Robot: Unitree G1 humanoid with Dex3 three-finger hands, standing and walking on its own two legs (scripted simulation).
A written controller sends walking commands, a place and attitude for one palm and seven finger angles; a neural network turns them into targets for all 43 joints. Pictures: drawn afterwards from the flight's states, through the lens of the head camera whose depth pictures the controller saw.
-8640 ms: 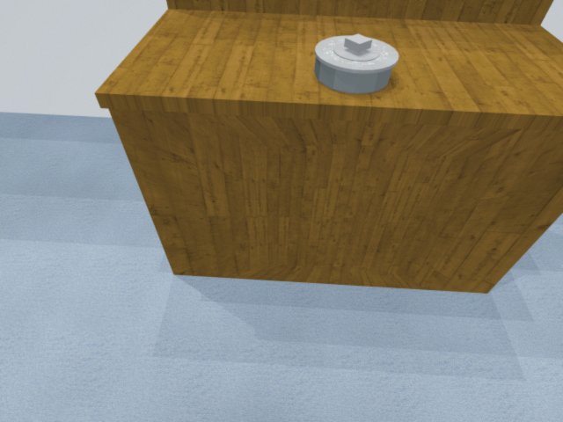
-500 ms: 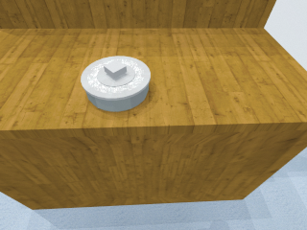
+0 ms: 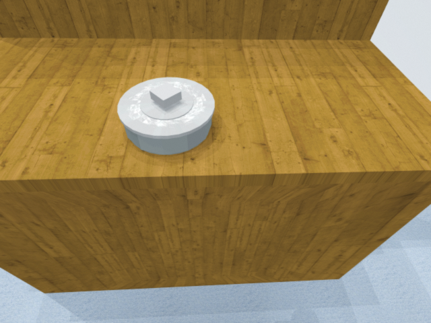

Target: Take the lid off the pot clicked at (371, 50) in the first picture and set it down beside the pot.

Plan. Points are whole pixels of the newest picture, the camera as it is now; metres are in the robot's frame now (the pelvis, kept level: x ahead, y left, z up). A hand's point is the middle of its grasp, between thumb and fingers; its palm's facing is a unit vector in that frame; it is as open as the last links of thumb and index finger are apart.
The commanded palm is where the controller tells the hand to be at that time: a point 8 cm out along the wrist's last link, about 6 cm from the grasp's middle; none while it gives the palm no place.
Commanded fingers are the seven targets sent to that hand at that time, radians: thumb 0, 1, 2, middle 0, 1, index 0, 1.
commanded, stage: look again from close up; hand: left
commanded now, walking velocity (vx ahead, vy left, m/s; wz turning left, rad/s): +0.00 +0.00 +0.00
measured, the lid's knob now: (165, 95) +0.52 +0.14 +0.15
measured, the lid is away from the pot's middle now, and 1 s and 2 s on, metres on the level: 0.00 0.00 0.00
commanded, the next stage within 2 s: lift the closed hand beside the body in 0.10 s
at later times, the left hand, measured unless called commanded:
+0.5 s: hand (105, 317) +0.14 +0.19 -0.02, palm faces +0.18 -0.96 -0.22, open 5.6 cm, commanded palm +0.08 +0.24 +0.02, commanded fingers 0.00 0.90 0.90 -0.90 -1.07 -0.90 -1.07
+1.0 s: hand (21, 305) +0.12 +0.25 +0.11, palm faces +0.40 -0.81 -0.43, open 3.1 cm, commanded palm +0.06 +0.28 +0.14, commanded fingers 0.00 0.90 0.90 -1.30 -1.50 -1.30 -1.50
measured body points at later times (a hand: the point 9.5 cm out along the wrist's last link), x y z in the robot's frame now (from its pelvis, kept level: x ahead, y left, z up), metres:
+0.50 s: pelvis -0.01 +0.02 +0.00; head -0.04 +0.00 +0.44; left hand +0.12 +0.24 -0.01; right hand +0.19 -0.22 -0.07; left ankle -0.02 +0.10 -0.74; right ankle +0.00 -0.09 -0.74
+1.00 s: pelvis +0.00 +0.01 +0.00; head -0.03 -0.01 +0.45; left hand +0.10 +0.29 +0.14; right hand +0.19 -0.17 -0.09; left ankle -0.02 +0.10 -0.74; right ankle +0.00 -0.09 -0.74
